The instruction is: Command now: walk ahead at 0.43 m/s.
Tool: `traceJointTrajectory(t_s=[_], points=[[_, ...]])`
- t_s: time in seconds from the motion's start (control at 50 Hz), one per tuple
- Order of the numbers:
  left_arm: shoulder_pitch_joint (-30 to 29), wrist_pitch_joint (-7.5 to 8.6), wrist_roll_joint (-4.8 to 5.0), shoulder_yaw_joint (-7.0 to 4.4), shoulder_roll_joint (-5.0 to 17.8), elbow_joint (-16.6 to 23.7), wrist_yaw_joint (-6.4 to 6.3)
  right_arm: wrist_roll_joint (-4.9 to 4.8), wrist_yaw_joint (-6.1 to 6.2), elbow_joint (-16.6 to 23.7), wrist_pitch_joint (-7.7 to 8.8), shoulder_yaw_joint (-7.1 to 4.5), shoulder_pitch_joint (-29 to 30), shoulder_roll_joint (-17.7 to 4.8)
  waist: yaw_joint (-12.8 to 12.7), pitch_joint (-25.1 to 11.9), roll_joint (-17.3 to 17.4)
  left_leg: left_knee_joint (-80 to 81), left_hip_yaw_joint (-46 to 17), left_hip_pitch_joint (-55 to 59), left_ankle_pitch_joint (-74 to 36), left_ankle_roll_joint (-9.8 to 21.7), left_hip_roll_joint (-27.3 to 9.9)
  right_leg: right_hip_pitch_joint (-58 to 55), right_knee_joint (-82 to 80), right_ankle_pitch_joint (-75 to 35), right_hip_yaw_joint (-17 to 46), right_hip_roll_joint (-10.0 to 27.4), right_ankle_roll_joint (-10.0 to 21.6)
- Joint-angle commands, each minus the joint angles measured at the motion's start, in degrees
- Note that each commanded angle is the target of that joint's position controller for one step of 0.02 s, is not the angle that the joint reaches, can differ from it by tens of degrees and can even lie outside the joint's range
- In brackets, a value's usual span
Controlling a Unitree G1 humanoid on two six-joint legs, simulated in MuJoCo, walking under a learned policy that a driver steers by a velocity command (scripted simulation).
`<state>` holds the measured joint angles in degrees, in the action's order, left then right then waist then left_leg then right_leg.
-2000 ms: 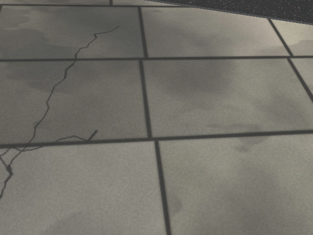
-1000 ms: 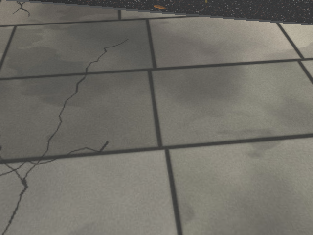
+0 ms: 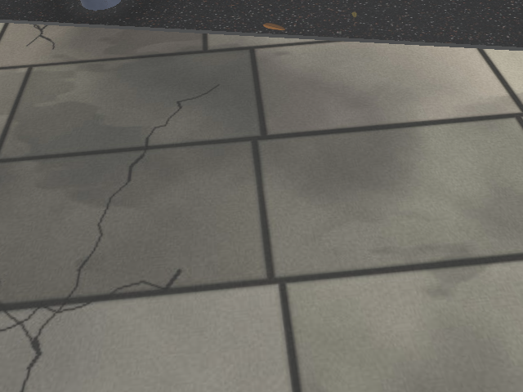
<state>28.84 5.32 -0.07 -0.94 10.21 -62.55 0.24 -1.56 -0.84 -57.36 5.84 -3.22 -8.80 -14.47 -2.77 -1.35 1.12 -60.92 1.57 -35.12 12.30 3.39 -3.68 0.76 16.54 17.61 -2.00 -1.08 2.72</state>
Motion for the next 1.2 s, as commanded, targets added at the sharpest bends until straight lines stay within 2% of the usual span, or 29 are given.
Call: traceJointTrajectory(t_s=[0.02, 0.06, 0.14, 0.18, 0.22, 0.24, 0.26, 0.28, 0.3, 0.32, 0.34, 0.38, 0.4, 0.44, 0.52, 0.58, 0.66, 0.72, 0.76, 0.78, 0.8, 0.82, 0.84, 0.86, 0.88, 0.92, 1.04, 1.12, 1.2], points=[[1.88, -0.32, -0.40, -0.71, 7.02, 2.50, -0.97, 0.32, -0.66, 6.01, 0.34, 0.74, 9.93, 0.40, -0.44, 8.39, -5.38, 11.70, 1.11, -10.10, -7.31, -1.49, -0.78, -0.38, -9.00, -23.20, 8.12, 11.71, 6.66], [2.66, -0.27, -0.25, -1.11, 9.05, 2.88, -1.54, 0.12, -0.92, 8.29, 0.27, 1.50, 15.44, 1.13, -1.56, 9.44, -6.09, 20.85, 3.07, -3.99, -11.79, -1.94, 1.33, 3.79, -11.19, -21.78, 6.33, 11.09, 6.68], [4.01, 0.01, 0.93, -2.05, 10.20, 1.98, -1.64, -0.46, -1.69, 11.21, 0.23, 1.38, 19.30, -1.69, -0.55, 10.66, -7.33, 29.01, 2.01, -0.64, -13.55, 0.20, 2.01, -1.15, -10.96, -25.75, 5.46, 14.31, 6.39], [2.55, -0.32, 0.76, -2.62, 11.20, 2.31, -1.61, -0.27, -1.92, 11.39, 0.56, 0.35, 16.50, -4.17, 2.38, 7.01, -8.40, 30.49, 2.41, 4.85, -11.51, 2.16, 3.81, -5.91, -5.02, -42.38, 4.31, 15.42, 5.04], [0.62, -1.38, 0.17, -2.93, 11.65, 3.06, -1.63, -0.49, -1.40, 7.57, 0.40, -1.96, 2.49, -8.10, 9.64, -2.50, -10.11, 30.11, 4.22, 22.32, -9.61, 4.81, 7.12, -5.84, 11.48, -60.06, 1.92, 13.74, 3.02], [-0.83, -1.46, -0.28, -2.57, 11.20, 4.28, -1.42, -0.36, -0.79, 4.94, -0.02, -3.12, -7.66, -10.61, 14.05, -8.50, -9.19, 28.57, -1.32, 39.22, -9.03, 7.23, 2.10, 5.12, 25.28, -51.91, 1.58, 11.92, 1.44], [4.97, -0.57, -0.44, -0.77, 3.88, 5.42, -0.60, 1.46, -0.28, 3.36, -0.49, -4.31, -16.31, -15.69, 11.52, -18.88, 4.95, 31.43, -28.47, 61.37, 2.85, 16.18, -14.35, 27.58, 49.79, -19.98, 0.70, 2.10, -2.06], [5.08, 1.33, 0.85, -0.22, 2.53, 4.54, -0.02, 1.55, -0.46, 2.75, -0.67, -3.09, -16.05, -12.70, 10.92, -23.91, 11.35, 43.55, -48.04, 62.21, 8.60, 19.24, -19.96, 35.20, 62.60, 13.18, 9.39, -2.73, -1.65], [-0.97, 2.46, 2.62, -1.73, 7.53, 6.76, 0.14, 0.72, -0.68, 3.29, -0.31, -2.05, -9.59, -9.19, 9.64, -12.88, 9.21, 45.40, -40.21, 53.64, 9.98, 15.61, -16.96, 41.24, 66.27, 11.15, 10.18, 1.24, -0.27], [-6.03, 2.96, 3.18, -2.08, 9.21, 8.32, -0.16, 0.52, -0.77, 4.63, 0.04, -1.24, -3.91, -6.46, 7.70, -5.78, 4.49, 46.59, -30.22, 42.75, 5.22, 13.20, -14.89, 40.94, 64.35, 5.81, 8.08, 4.59, 0.55], [-8.15, 2.79, 2.63, -2.57, 9.24, 8.69, -0.81, 1.13, -1.20, 5.10, 0.56, -0.66, 0.01, -4.70, 5.27, -2.11, 0.07, 48.37, -23.77, 33.22, -0.44, 11.55, -12.70, 37.85, 60.49, 1.50, 6.89, 7.10, 0.71], [-5.71, 0.97, 1.62, -3.09, 7.11, 8.34, -1.43, 2.00, -1.68, 4.49, 1.07, 0.09, 2.11, -2.45, 1.30, -0.12, 2.16, 51.53, -15.91, 23.01, -4.15, 10.14, -8.98, 30.74, 55.43, -1.66, 7.10, 9.78, 0.82], [-5.00, 0.23, 1.54, -2.99, 5.74, 8.33, -1.56, 1.85, -1.61, 3.82, 1.16, 0.05, 1.20, -2.78, 0.69, 0.72, 2.74, 52.94, -14.14, 20.51, -4.67, 10.59, -8.43, 29.84, 53.62, -1.59, 6.63, 10.20, 0.64], [-8.06, -0.52, 1.13, -3.27, 6.24, 9.99, -1.75, 1.77, -0.90, 2.67, 1.34, -0.20, -0.87, -4.66, 0.33, 3.19, 2.77, 55.26, -11.32, 17.93, -5.94, 11.44, -7.98, 32.30, 49.07, -4.44, 5.77, 10.93, -0.51], [-18.54, -0.13, 0.30, -3.39, 6.96, 13.67, -1.34, 1.57, 0.83, 1.78, 0.86, -0.58, -5.65, -6.99, 2.76, 4.83, 1.20, 55.93, -8.14, 21.65, -9.64, 10.39, -7.11, 38.32, 33.33, -17.75, 4.63, 10.85, -2.35], [-25.61, 0.29, 0.72, -2.69, 5.82, 15.39, -0.49, 0.90, 1.26, 1.15, 0.50, -0.73, -9.42, -8.14, 5.25, 5.15, 1.13, 55.53, -5.26, 23.94, -10.30, 8.70, -6.04, 35.22, 22.08, -23.90, 1.97, 8.10, -2.58], [-31.77, 0.56, 1.31, -2.30, 6.53, 17.90, 0.94, 0.30, 1.39, -0.61, -0.51, -1.10, -14.15, -8.73, 7.08, 6.38, 1.27, 51.92, -6.08, 32.96, -9.97, 8.13, -9.40, 37.00, 15.55, -20.71, 2.27, 6.86, -1.66], [-29.83, 1.08, 1.41, -2.90, 8.72, 18.48, 1.74, 0.32, 1.57, -0.74, -1.57, -1.68, -13.79, -9.75, 4.59, 4.78, 2.73, 46.64, -6.75, 37.84, -18.00, 6.57, -11.61, 32.53, 12.82, -13.94, 1.49, 5.21, 0.69], [-15.33, 1.28, 1.24, -5.28, 13.10, 14.35, 1.45, 0.76, 1.52, 0.11, -2.22, -1.15, -11.87, -8.49, -2.73, -4.09, 2.43, 29.39, -2.73, 34.62, -33.99, 3.96, -7.12, 12.29, 11.77, -13.49, -0.96, 2.07, 3.70], [-4.22, 1.12, 0.54, -6.59, 18.00, 12.19, 0.92, 1.93, 1.51, 1.71, -2.16, -0.05, -12.82, -6.16, -5.76, -13.57, -4.44, 10.23, 0.54, 22.82, -20.08, 1.75, -3.24, -5.89, 13.14, -14.19, 11.60, 12.97, 7.64], [-1.42, 0.87, 0.40, -7.15, 21.12, 10.56, 1.49, 1.40, 0.84, 1.55, -0.77, 2.04, -20.15, 1.70, -1.57, -20.39, -20.50, -8.25, -1.15, 0.29, 17.03, -1.44, 7.65, -23.82, 4.69, -1.64, 39.71, 24.26, 16.40], [-2.53, 1.01, 0.55, -5.42, 14.98, 11.35, 1.56, 0.02, 0.64, 1.15, 0.61, 0.59, -16.26, -5.07, -3.42, -18.41, -13.54, -15.01, -8.83, -6.03, 19.96, -0.27, 4.85, -22.59, 0.86, 3.04, 42.59, 22.93, 14.17], [-7.78, 1.18, 0.60, -4.64, 12.72, 12.37, 1.33, -1.15, 0.49, 3.02, 1.46, -0.22, -10.49, -7.96, -2.71, -10.45, -10.42, -15.69, -7.79, -9.34, 14.75, 0.77, 2.01, -15.40, 0.46, -1.11, 33.64, 21.30, 11.60], [-12.71, 1.20, 0.29, -4.15, 11.71, 13.50, 1.31, -0.89, 0.90, 3.60, 1.64, -0.21, -7.56, -7.64, -0.93, -6.30, -5.25, -13.46, -6.18, -7.12, 9.39, 0.70, -1.05, -7.01, -0.76, -8.89, 26.71, 19.37, 10.67], [-15.36, 1.27, -0.17, -3.83, 10.38, 13.76, 1.47, 0.04, 1.21, 3.76, 1.36, -0.59, -6.20, -7.12, 0.60, -3.23, -3.57, -10.05, -5.84, -4.75, 6.22, 0.42, -2.82, -0.27, -2.38, -14.13, 21.86, 17.55, 10.37], [-16.00, 1.52, -0.57, -3.30, 8.31, 13.01, 1.75, 0.28, 1.25, 3.38, -0.16, -0.72, -8.12, -4.89, 3.23, -2.05, -5.14, -5.87, -5.98, 0.53, 3.31, 0.16, -4.61, 5.38, -5.57, -17.17, 16.36, 14.83, 9.93], [-10.90, 1.13, -0.01, -4.00, 11.11, 10.41, 0.07, 1.27, 1.28, 6.44, -1.45, -0.85, 0.45, -3.47, 2.54, 2.57, -3.84, 10.08, -4.54, -6.28, -8.99, -2.57, -5.16, 5.87, -9.85, -21.63, 9.25, 13.75, 10.25], [-7.84, 0.75, 0.51, -4.05, 11.70, 9.12, -0.52, 0.92, 0.58, 8.47, -0.96, -0.30, 8.24, -2.39, 0.22, 4.53, -4.43, 22.97, -2.03, -3.17, -18.08, -2.70, -2.72, 5.65, -10.79, -19.30, 4.97, 11.77, 8.50], [-4.22, -0.07, 0.93, -4.36, 12.05, 6.89, -0.72, 0.41, -0.47, 10.61, -0.54, 0.05, 13.94, -2.66, -1.32, 6.63, -4.62, 28.84, -1.78, -4.23, -16.53, -1.65, -1.57, -0.92, -8.68, -19.40, 4.83, 14.38, 8.28]])
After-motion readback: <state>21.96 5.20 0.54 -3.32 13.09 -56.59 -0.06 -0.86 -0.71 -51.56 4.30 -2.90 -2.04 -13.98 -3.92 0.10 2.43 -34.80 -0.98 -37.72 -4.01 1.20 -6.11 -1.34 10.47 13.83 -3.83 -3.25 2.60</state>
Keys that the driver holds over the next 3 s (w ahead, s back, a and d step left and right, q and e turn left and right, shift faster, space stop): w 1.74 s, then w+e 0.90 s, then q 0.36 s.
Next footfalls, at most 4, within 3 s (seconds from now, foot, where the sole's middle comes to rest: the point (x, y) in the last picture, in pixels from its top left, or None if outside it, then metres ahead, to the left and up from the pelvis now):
0.24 left None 0.32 0.13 -0.78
0.76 right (339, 354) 0.63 -0.11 -0.78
1.32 left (256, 254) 0.94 0.13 -0.78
1.90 right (326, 180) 1.26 -0.10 -0.78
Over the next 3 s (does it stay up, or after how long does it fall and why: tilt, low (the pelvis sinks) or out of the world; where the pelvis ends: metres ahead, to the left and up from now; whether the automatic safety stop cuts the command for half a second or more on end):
stays up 1.61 -0.13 -0.01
